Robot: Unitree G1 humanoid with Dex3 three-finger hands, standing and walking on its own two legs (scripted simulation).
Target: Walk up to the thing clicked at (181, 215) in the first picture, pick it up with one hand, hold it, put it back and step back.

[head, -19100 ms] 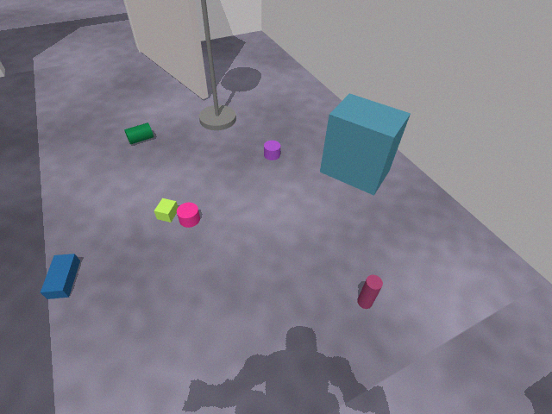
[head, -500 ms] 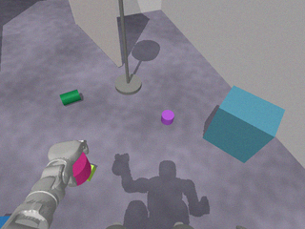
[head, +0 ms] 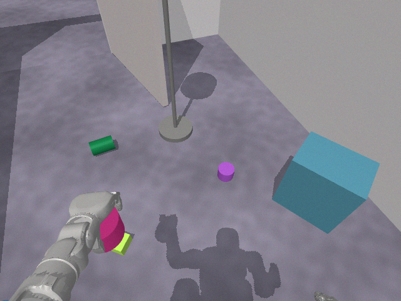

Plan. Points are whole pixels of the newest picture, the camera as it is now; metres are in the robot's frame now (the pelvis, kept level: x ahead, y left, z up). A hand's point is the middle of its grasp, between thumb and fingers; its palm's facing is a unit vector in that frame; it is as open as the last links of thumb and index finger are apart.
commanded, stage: hold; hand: left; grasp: from above
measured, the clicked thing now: (101, 227) +0.31 +0.23 -0.11
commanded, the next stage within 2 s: crouch in 1.48 s
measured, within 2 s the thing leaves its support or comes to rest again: neither
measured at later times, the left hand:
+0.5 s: hand (95, 234) +0.27 +0.22 -0.05, palm faces -0.47 -0.06 -0.88, open 11.3 cm
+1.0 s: hand (92, 238) +0.26 +0.22 -0.03, palm faces -0.46 -0.06 -0.88, open 11.3 cm
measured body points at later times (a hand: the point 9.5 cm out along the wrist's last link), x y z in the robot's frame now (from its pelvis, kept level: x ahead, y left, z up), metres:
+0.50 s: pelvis -0.01 +0.00 +0.01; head +0.00 -0.02 +0.46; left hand +0.29 +0.22 +0.00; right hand +0.11 -0.27 -0.11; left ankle +0.00 +0.11 -0.72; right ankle -0.01 -0.14 -0.72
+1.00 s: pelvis -0.03 -0.01 +0.01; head -0.02 -0.02 +0.46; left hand +0.28 +0.22 +0.02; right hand +0.12 -0.26 -0.10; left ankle +0.00 +0.11 -0.72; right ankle -0.01 -0.14 -0.72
